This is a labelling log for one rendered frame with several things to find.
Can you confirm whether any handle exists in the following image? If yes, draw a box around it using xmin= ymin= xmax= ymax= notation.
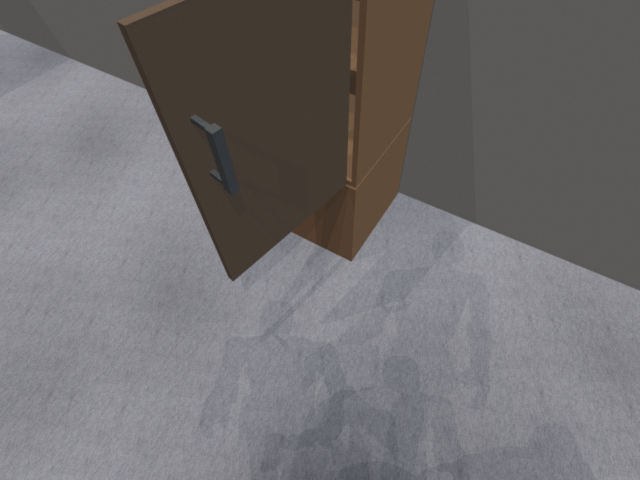
xmin=190 ymin=115 xmax=240 ymax=195

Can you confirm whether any cupboard door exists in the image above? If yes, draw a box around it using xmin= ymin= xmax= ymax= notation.
xmin=117 ymin=0 xmax=353 ymax=281

